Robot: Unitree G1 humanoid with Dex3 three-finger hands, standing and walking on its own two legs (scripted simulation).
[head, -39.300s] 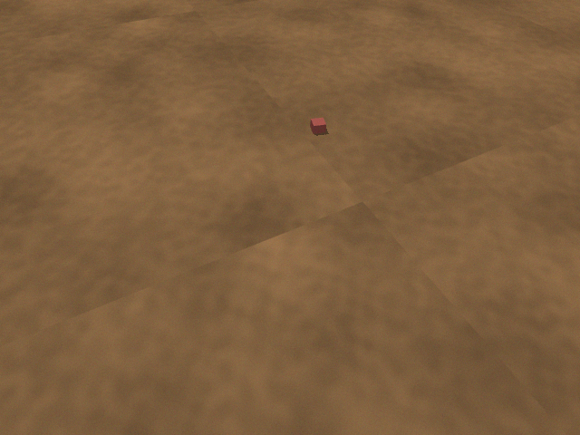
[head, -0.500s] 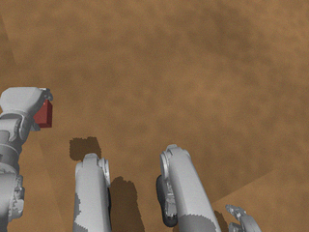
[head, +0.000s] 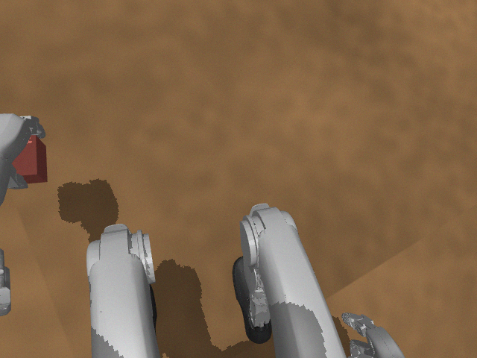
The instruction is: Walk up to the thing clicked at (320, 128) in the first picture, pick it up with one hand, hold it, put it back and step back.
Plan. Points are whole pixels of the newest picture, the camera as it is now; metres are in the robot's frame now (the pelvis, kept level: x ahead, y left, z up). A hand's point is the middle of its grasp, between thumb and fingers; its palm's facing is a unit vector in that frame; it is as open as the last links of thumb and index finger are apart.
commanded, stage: crouch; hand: left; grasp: from above
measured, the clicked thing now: (17, 161) +0.45 +0.32 -0.20
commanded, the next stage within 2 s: lower in 0.30 s
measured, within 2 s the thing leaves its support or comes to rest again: rests again in 1.68 s
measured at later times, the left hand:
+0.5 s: hand (18, 162) +0.45 +0.32 -0.21, palm faces -0.46 -0.03 -0.89, open 9.6 cm
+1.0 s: hand (34, 168) +0.45 +0.31 -0.27, palm faces -0.47 -0.05 -0.88, open 9.6 cm
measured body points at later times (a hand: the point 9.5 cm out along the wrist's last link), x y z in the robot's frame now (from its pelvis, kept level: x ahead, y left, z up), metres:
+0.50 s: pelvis +0.00 +0.00 -0.05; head +0.24 +0.08 +0.33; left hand +0.47 +0.32 -0.16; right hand +0.05 -0.27 -0.15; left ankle +0.08 +0.13 -0.35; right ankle +0.09 -0.13 -0.35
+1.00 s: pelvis +0.00 +0.00 -0.07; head +0.26 +0.09 +0.28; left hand +0.47 +0.31 -0.22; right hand +0.06 -0.28 -0.17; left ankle +0.08 +0.13 -0.35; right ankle +0.09 -0.13 -0.35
